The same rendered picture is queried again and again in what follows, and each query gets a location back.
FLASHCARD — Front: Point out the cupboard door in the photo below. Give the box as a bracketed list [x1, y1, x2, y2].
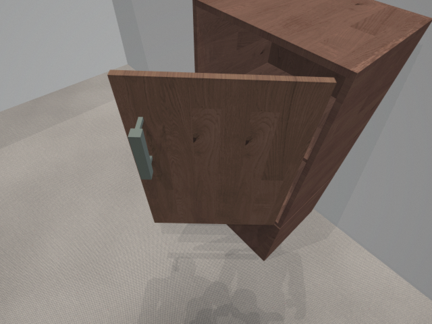
[107, 70, 337, 225]

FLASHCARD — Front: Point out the handle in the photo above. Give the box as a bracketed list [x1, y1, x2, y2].
[128, 117, 153, 180]

